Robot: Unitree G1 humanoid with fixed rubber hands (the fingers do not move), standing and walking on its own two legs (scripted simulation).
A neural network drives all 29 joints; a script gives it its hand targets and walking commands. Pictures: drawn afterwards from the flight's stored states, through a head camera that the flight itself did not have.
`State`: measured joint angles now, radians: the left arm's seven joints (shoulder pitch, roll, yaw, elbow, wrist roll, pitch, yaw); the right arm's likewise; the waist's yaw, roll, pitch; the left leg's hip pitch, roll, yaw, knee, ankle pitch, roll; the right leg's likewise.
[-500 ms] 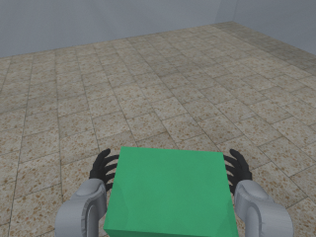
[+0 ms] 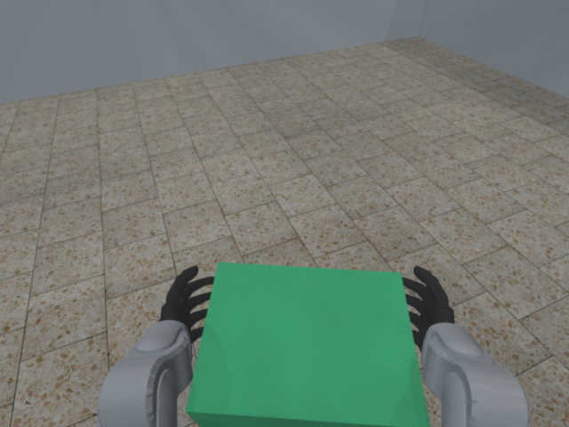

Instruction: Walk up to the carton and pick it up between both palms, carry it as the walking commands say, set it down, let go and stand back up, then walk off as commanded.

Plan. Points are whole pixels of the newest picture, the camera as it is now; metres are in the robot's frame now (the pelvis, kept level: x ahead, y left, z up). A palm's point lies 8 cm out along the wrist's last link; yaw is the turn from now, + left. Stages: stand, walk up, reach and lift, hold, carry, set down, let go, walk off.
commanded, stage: carry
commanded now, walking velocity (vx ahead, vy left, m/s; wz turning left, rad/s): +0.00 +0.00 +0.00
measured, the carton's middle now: (301, 371) +0.22 +0.00 +0.01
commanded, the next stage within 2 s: none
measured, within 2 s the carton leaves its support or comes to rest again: neither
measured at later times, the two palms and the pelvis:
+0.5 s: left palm (188, 325) +0.25 +0.14 +0.08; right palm (431, 324) +0.25 -0.16 +0.08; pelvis +0.00 -0.01 +0.00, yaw +0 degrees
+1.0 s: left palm (204, 324) +0.28 +0.14 +0.02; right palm (417, 323) +0.28 -0.17 +0.02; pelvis +0.01 -0.02 +0.00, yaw +0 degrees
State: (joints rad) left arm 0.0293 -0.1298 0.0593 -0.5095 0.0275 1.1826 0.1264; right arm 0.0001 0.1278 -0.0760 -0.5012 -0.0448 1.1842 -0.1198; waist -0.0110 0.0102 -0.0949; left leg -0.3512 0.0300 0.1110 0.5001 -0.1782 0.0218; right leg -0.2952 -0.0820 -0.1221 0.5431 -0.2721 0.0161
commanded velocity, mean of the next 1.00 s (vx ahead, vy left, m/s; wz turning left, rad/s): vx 0.00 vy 0.00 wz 0.00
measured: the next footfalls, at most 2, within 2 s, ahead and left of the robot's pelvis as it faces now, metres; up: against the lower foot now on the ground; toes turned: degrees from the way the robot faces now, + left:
none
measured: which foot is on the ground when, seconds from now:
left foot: down 0.00-1.00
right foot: down 0.00-1.00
